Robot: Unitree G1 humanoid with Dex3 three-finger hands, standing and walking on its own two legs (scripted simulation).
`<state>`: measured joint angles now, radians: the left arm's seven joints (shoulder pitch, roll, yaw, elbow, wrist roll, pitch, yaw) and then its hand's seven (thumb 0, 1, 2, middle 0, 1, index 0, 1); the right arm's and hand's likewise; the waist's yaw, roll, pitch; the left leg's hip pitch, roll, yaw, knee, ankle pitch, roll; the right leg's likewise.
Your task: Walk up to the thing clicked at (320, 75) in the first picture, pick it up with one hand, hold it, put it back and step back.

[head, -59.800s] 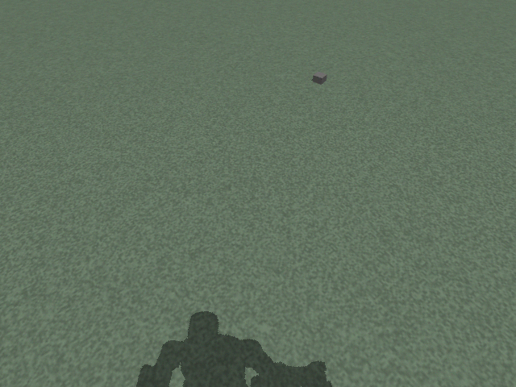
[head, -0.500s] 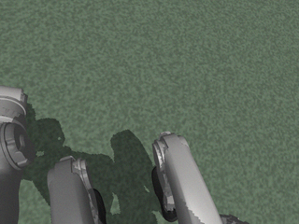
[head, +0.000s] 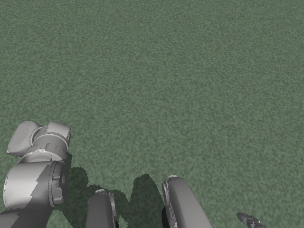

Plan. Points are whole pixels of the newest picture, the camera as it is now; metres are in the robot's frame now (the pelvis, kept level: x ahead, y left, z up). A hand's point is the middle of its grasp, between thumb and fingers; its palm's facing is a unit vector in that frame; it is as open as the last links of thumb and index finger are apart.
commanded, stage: lift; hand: left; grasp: from above
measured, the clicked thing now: (45, 143) +0.42 +0.26 -0.09
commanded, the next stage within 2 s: hold in 0.66 s
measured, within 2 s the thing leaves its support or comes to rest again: neither
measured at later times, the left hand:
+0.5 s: hand (23, 133) +0.38 +0.24 +0.07, palm faces -0.13 -0.45 -0.89, open 10.7 cm
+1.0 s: hand out of the picture +0.39 +0.25 +0.12, palm faces -0.12 -0.45 -0.89, open 10.6 cm
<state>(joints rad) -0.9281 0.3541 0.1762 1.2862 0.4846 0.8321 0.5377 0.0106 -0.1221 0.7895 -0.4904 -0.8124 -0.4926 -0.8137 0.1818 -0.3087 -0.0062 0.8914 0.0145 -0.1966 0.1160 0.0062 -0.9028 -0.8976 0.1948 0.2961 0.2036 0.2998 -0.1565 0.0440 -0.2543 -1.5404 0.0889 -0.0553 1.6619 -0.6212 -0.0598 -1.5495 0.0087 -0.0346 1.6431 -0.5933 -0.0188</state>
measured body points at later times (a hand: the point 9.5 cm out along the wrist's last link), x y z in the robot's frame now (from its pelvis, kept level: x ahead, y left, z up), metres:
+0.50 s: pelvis +0.03 +0.00 +0.12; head +0.11 -0.01 +0.57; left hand +0.39 +0.26 +0.12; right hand +0.11 -0.26 -0.02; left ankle +0.06 +0.15 -0.52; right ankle +0.08 -0.11 -0.52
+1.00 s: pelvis +0.06 +0.01 +0.17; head +0.12 +0.01 +0.62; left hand +0.40 +0.27 +0.17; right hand +0.15 -0.25 +0.04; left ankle +0.06 +0.15 -0.52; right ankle +0.08 -0.11 -0.52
